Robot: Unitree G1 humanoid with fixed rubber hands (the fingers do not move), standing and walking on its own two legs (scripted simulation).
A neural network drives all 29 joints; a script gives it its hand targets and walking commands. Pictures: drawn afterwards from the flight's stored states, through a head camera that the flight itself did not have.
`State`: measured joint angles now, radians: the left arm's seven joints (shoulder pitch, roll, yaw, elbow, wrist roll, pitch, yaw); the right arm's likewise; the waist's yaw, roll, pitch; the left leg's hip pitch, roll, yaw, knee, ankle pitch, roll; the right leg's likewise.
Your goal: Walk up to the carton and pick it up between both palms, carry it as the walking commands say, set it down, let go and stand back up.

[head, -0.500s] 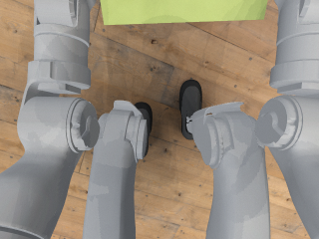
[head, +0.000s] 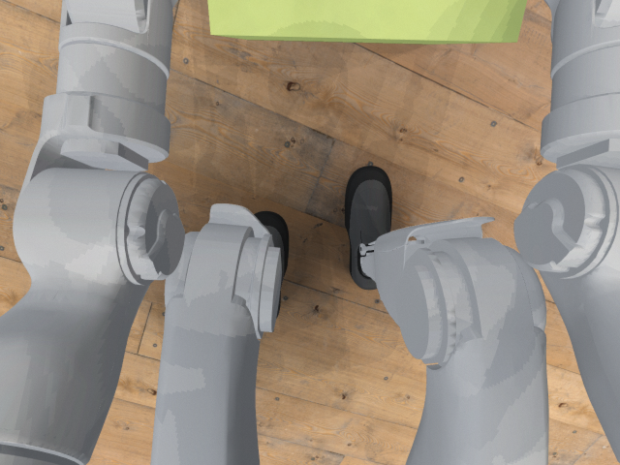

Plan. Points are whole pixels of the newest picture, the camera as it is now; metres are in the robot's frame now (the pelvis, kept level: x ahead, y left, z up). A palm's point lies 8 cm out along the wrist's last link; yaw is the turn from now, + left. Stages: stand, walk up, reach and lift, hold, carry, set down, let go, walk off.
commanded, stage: set down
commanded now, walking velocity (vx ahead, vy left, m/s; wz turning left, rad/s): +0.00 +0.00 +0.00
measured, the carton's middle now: out of the picture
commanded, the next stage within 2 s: none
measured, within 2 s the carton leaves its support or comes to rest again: neither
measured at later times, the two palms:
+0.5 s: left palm out of the picture +0.57 +0.14 -0.20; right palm out of the picture +0.56 -0.19 -0.19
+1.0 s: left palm out of the picture +0.57 +0.15 -0.20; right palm out of the picture +0.56 -0.19 -0.19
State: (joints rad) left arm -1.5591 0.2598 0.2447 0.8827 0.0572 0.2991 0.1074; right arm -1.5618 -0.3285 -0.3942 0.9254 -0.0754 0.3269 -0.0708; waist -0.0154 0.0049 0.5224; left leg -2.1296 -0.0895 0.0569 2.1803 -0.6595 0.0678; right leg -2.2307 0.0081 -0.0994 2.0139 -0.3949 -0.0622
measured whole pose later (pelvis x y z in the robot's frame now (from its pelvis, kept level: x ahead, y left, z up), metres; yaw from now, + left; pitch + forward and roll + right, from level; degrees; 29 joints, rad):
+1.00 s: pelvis +0.01 +0.00 -0.01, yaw +0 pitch +39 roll -2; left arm -1.52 0.26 0.25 0.94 0.06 0.24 0.03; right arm -1.48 -0.33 -0.40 0.98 -0.07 0.25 -0.04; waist -0.02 -0.03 0.41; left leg -2.19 -0.09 0.06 2.21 -0.69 0.07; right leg -2.30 0.01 -0.10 2.05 -0.42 -0.07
